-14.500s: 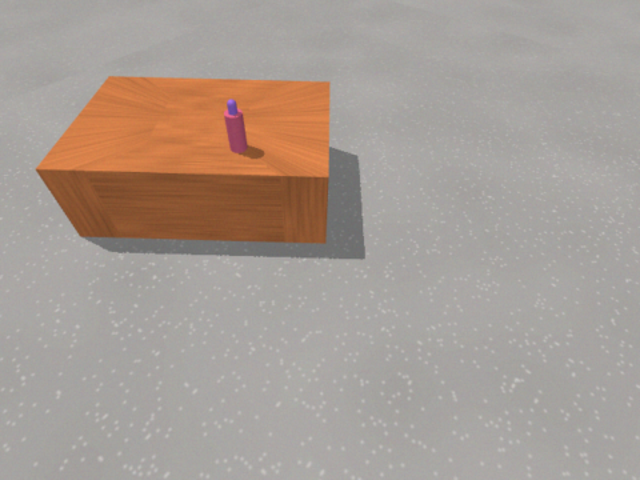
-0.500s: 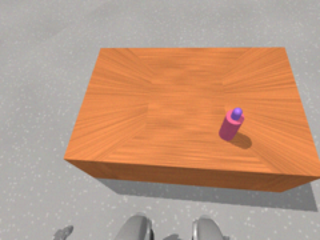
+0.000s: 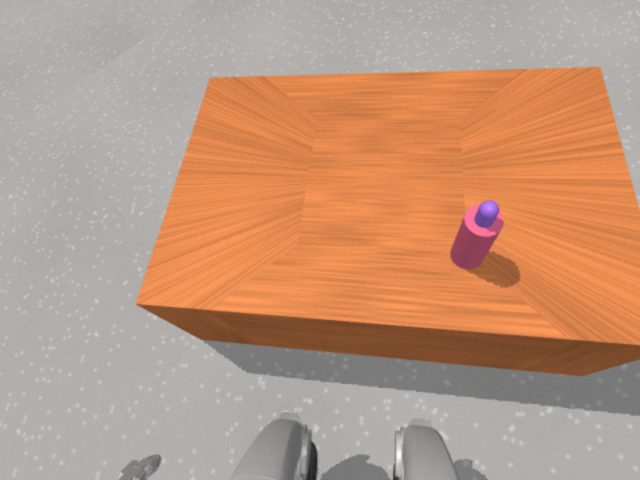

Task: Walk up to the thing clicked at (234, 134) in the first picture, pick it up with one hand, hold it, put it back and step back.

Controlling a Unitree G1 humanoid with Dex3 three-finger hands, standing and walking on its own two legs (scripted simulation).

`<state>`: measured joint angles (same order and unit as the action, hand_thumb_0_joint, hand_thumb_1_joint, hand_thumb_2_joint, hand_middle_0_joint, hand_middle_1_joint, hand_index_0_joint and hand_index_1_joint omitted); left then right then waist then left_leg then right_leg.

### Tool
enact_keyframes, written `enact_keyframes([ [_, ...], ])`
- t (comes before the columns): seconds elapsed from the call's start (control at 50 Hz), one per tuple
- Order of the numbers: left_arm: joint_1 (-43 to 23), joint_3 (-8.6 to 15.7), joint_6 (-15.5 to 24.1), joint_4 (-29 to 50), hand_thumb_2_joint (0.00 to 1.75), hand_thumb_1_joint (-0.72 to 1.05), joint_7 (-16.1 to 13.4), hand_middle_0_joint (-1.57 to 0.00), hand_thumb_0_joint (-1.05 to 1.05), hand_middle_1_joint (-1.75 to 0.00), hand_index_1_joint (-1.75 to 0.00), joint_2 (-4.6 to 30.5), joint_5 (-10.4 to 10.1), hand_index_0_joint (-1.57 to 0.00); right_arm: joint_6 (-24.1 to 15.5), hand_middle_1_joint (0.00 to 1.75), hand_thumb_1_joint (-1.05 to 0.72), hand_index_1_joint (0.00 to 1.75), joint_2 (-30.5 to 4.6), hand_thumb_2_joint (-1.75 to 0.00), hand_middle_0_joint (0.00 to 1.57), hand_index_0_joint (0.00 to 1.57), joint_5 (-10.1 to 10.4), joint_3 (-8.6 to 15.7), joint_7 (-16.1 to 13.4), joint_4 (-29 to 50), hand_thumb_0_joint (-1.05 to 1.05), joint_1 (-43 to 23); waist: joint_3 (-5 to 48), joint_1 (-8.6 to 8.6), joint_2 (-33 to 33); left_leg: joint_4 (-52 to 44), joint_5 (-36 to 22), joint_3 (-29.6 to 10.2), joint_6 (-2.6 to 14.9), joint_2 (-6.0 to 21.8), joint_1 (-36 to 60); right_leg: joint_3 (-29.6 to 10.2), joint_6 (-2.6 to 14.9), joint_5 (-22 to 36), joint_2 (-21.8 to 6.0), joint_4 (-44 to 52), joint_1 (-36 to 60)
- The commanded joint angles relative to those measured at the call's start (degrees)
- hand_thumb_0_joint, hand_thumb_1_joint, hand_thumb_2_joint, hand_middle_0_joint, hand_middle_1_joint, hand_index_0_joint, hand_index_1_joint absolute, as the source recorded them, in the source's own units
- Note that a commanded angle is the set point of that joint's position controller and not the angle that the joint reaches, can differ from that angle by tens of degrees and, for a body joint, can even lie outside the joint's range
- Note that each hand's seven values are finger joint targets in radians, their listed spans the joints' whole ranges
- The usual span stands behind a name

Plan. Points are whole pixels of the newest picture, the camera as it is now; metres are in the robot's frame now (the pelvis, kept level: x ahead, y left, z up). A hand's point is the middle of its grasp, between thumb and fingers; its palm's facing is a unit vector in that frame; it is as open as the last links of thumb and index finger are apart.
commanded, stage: go down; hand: right
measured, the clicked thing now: (477, 233) +0.54 -0.21 -0.23
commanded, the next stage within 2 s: approach in 0.14 s
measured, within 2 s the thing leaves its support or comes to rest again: neither
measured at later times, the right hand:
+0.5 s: hand out of the picture +0.43 -0.38 +0.01, palm faces +0.20 +0.98 -0.05, open 17.7 cm
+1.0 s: hand (530, 265) +0.48 -0.29 -0.24, palm faces +0.13 +0.99 -0.01, open 17.3 cm
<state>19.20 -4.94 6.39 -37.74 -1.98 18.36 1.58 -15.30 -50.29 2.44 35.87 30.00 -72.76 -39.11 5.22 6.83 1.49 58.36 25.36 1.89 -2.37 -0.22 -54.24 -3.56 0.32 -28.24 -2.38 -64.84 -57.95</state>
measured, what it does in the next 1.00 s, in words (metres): lowers itself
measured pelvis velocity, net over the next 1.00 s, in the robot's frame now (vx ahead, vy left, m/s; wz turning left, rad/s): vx -0.07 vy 0.01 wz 0.09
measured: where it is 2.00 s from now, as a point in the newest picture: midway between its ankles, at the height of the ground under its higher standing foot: outside the picture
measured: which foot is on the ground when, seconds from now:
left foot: down 0.00-1.00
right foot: down 0.00-1.00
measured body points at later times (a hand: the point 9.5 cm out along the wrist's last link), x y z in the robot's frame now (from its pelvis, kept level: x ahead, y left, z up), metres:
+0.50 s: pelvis -0.01 +0.00 -0.04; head +0.16 -0.06 +0.38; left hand +0.05 +0.28 -0.12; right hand +0.41 -0.43 +0.02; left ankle +0.02 +0.16 -0.66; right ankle +0.02 -0.11 -0.66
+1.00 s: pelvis -0.07 +0.01 -0.26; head +0.16 -0.04 +0.12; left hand +0.00 +0.28 -0.37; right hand +0.46 -0.34 -0.23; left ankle +0.02 +0.16 -0.66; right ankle +0.02 -0.11 -0.66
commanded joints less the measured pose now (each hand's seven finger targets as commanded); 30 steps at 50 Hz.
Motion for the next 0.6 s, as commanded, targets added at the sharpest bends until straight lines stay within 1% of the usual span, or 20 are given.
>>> enact_keyframes([
  [0.0, 8.28, 5.04, 0.88, 2.61, 0.91, 0.91, -0.58, -0.19, 0.0, -0.3, -0.3, 12.51, -0.11, -0.19, -3.44, 0.04, 0.54, 0.04, -22.59, -0.04, 0.06, 0.05, 1.56, 2.56, 0.35, 10.23, 0.0, -16.49, 25.3, -1.23, -15.35, -4.11, -14.13, 1.29, 4.12, -1.39, 5.15, -1.53, 0.08, 26.55, -0.63, 8.71, 24.65],
  [0.06, 8.41, 4.82, 0.67, 2.83, 0.9, 0.91, -0.25, -0.19, 0.0, -0.3, -0.3, 12.68, -0.07, -0.19, -3.87, 0.04, 0.54, 0.04, -23.79, -0.03, 0.06, 0.05, 1.36, 2.94, 0.22, 9.65, 0.0, -17.2, 23.52, -1.43, -15.41, -4.15, -13.46, 1.19, 4.19, -1.34, 4.51, -1.54, 0.14, 25.25, -0.6, 8.65, 23.37],
  [0.08, 8.57, 4.95, 0.57, 3.15, 0.9, 0.91, -0.19, -0.18, 0.0, -0.3, -0.3, 12.62, -0.17, -0.19, -3.92, 0.04, 0.57, 0.04, -23.89, -0.03, 0.06, 0.05, 1.44, 3.47, 0.24, 11.0, 0.0, -17.91, 26.1, -1.48, -15.0, -4.04, -14.22, 1.09, 4.24, -1.3, 5.83, -1.58, 0.38, 25.16, -0.49, 8.56, 23.56],
  [0.14, 8.39, 4.79, 0.45, 3.28, 0.9, 0.91, -0.07, -0.19, 0.0, -0.3, -0.3, 12.8, -0.21, -0.19, -3.91, 0.04, 0.57, 0.04, -24.14, -0.03, 0.06, 0.05, 1.48, 3.16, 0.54, 9.48, 0.0, -17.94, 23.79, -1.37, -15.48, -4.11, -12.35, 1.17, 4.16, -1.28, 4.77, -1.99, 0.28, 22.3, -0.75, 9.38, 22.73],
  [0.18, 8.59, 4.79, 0.39, 3.41, 0.91, 0.91, -0.11, -0.19, 0.0, -0.3, -0.3, 12.59, -0.29, -0.19, -3.87, 0.04, 0.57, 0.04, -24.27, -0.03, 0.05, 0.05, 1.39, 3.32, 0.35, 9.93, 0.0, -18.74, 25.48, -0.84, -13.72, -4.45, -13.6, 1.02, 4.11, -1.37, 5.85, -1.14, 0.81, 22.43, -0.33, 8.08, 22.07],
  [0.2, 8.9, 4.47, 0.36, 3.31, 0.91, 0.9, -0.04, -0.19, 0.0, -0.3, -0.3, 12.48, -0.24, -0.18, -3.89, 0.04, 0.58, 0.04, -24.0, -0.03, 0.05, 0.05, 1.61, 3.14, 0.41, 8.87, 0.0, -18.92, 24.25, -0.51, -13.3, -4.34, -13.32, 1.08, 4.09, -1.39, 5.67, -1.24, 0.71, 21.57, -0.35, 8.24, 21.04],
  [0.22, 8.54, 4.52, 0.42, 3.09, 0.93, 0.88, -0.08, -0.19, 0.0, -0.29, -0.3, 12.83, -0.21, -0.17, -4.37, 0.05, 0.61, 0.05, -25.08, -0.04, 0.04, 0.05, 1.89, 3.6, 0.63, 11.1, 0.0, -20.44, 25.16, -1.17, -15.67, -3.54, -13.05, 1.05, 4.14, -1.27, 4.41, -1.91, 0.27, 22.61, -0.8, 8.49, 22.38],
  [0.24, 8.39, 4.38, 0.28, 2.92, 0.91, 0.89, 0.0, -0.2, 0.0, -0.3, -0.3, 12.75, -0.17, -0.19, -4.35, 0.05, 0.59, 0.05, -25.3, -0.05, 0.05, 0.05, 1.6, 3.64, 0.58, 8.1, 0.0, -19.57, 22.84, -0.81, -14.81, -3.72, -11.47, 1.22, 4.15, -1.4, 2.97, -2.2, 0.33, 21.11, -0.85, 8.71, 21.41],
  [0.26, 8.53, 4.48, 0.3, 3.3, 0.92, 0.88, -0.04, -0.19, 0.0, -0.29, -0.3, 12.83, -0.17, -0.18, -4.64, 0.05, 0.61, 0.05, -24.66, -0.06, 0.04, 0.04, 1.66, 3.27, 0.57, 9.37, 0.0, -20.32, 23.92, -0.85, -15.3, -3.42, -12.18, 1.07, 4.16, -1.29, 3.33, -1.81, 0.61, 20.99, -0.7, 8.06, 21.28],
  [0.28, 8.63, 4.18, 0.32, 3.06, 0.91, 0.89, 0.03, -0.19, 0.0, -0.29, -0.3, 12.59, -0.06, -0.18, -5.0, 0.05, 0.61, 0.05, -24.21, -0.05, 0.04, 0.04, 1.95, 3.49, 0.72, 6.54, 0.0, -19.77, 22.36, -0.11, -13.13, -3.0, -11.81, 1.23, 4.02, -1.43, 2.47, -2.01, 0.68, 20.14, -0.87, 7.38, 19.1],
  [0.3, 8.16, 3.98, 0.36, 3.3, 0.92, 0.89, 0.12, -0.19, 0.0, -0.29, -0.3, 12.19, -0.01, -0.18, -5.37, 0.05, 0.61, 0.05, -22.21, -0.05, 0.04, 0.04, 2.31, 2.84, 0.97, 4.57, 0.0, -18.51, 20.18, 0.26, -11.48, -2.46, -11.11, 1.18, 4.05, -1.41, 1.48, -1.81, 0.96, 18.23, -0.8, 6.52, 15.89],
  [0.32, 7.47, 3.79, 0.54, 3.47, 0.91, 0.88, 0.22, -0.19, 0.0, -0.29, -0.3, 12.13, 0.17, -0.18, -6.59, 0.06, 0.61, 0.06, -21.55, -0.06, 0.04, 0.04, 2.91, 2.57, 1.13, 6.18, 0.0, -20.01, 19.57, 0.31, -12.73, -1.57, -10.57, 0.95, 4.09, -1.34, 0.52, -1.26, 1.15, 16.42, -0.48, 5.52, 14.13],
  [0.36, 6.5, 3.34, 0.9, 3.68, 0.91, 0.88, 0.41, -0.19, 0.0, -0.29, -0.3, 12.18, 0.36, -0.18, -8.42, 0.05, 0.61, 0.05, -19.32, -0.05, 0.04, 0.04, 4.01, 2.02, 1.77, 2.88, 0.0, -19.19, 17.91, 0.82, -11.03, 0.99, -7.91, 1.12, 4.06, -1.5, -3.5, -2.25, 1.02, 13.42, -0.94, 3.99, 10.91],
  [0.38, 6.59, 3.27, 1.03, 3.6, 0.91, 0.88, 0.49, -0.19, 0.0, -0.29, -0.3, 12.17, 0.56, -0.18, -9.8, 0.05, 0.61, 0.05, -18.76, -0.05, 0.04, 0.04, 4.75, 2.35, 2.29, 4.21, 0.0, -20.03, 19.58, 1.06, -12.23, 3.05, -8.41, 0.99, 4.01, -1.41, -5.78, -2.34, 0.79, 15.2, -1.29, 1.74, 10.52],
  [0.42, 5.66, 2.88, 1.39, 4.57, 0.91, 0.88, 0.74, -0.19, 0.0, -0.29, -0.3, 12.06, 0.62, -0.18, -12.19, 0.05, 0.61, 0.05, -17.03, -0.05, 0.05, 0.05, 6.29, 2.36, 2.99, 4.66, 0.0, -20.11, 21.15, 1.04, -11.86, 6.37, -6.52, 1.13, 4.0, -1.54, -9.29, -2.73, 0.84, 13.69, -1.28, -1.22, 8.1],
  [0.44, 5.51, 2.68, 1.43, 4.98, 0.91, 0.88, 0.86, -0.19, 0.0, -0.29, -0.3, 12.01, 0.7, -0.18, -13.72, 0.05, 0.61, 0.05, -17.33, -0.05, 0.05, 0.05, 7.41, 3.37, 3.25, 7.41, 0.0, -21.39, 23.43, 0.86, -13.22, 7.97, -5.84, 0.98, 4.0, -1.59, -10.86, -2.68, 0.88, 13.05, -1.16, -2.98, 6.96],
  [0.46, 5.65, 2.24, 1.62, 5.46, 0.91, 0.89, 0.87, -0.18, 0.0, -0.29, -0.3, 12.01, 0.59, -0.18, -14.38, 0.05, 0.6, 0.05, -16.24, -0.04, 0.05, 0.05, 8.27, 3.56, 3.68, 5.7, 0.0, -18.87, 24.63, 1.06, -12.21, 9.81, -6.16, 1.15, 3.91, -1.67, -11.98, -2.66, 0.86, 14.23, -1.31, -5.21, 5.91],
  [0.5, 5.05, 1.9, 1.8, 5.85, 0.91, 0.89, 1.05, -0.18, 0.0, -0.29, -0.3, 12.03, 0.73, -0.18, -15.9, 0.04, 0.57, 0.04, -14.35, -0.02, 0.06, 0.06, 9.94, 3.86, 4.22, 6.36, 0.0, -18.92, 26.72, 1.62, -12.24, 14.12, -5.74, 1.35, 3.96, -1.79, -15.89, -2.61, 0.89, 14.33, -1.13, -9.72, 1.28],
  [0.54, 4.44, 1.47, 1.59, 5.64, 0.9, 0.89, 1.07, -0.18, 0.0, -0.29, -0.29, 12.31, 0.98, -0.18, -17.42, 0.04, 0.57, 0.04, -15.74, -0.01, 0.07, 0.06, 10.58, 5.29, 4.28, 6.35, 0.0, -19.8, 28.14, 1.35, -13.64, 18.91, -5.68, 1.57, 4.03, -1.75, -21.22, -2.99, 0.69, 16.37, -1.1, -14.4, -1.74],
  [0.58, 4.34, 1.4, 1.37, 5.56, 0.9, 0.9, 1.17, -0.18, 0.0, -0.29, -0.29, 12.82, 1.5, -0.18, -19.36, 0.03, 0.59, 0.03, -19.45, 0.0, 0.07, 0.06, 10.28, 7.86, 4.21, 12.12, 0.0, -23.74, 33.46, 0.61, -18.38, 23.97, -6.65, 1.49, 4.17, -1.51, -25.32, -3.29, 0.17, 19.45, -0.98, -18.94, -2.41],
])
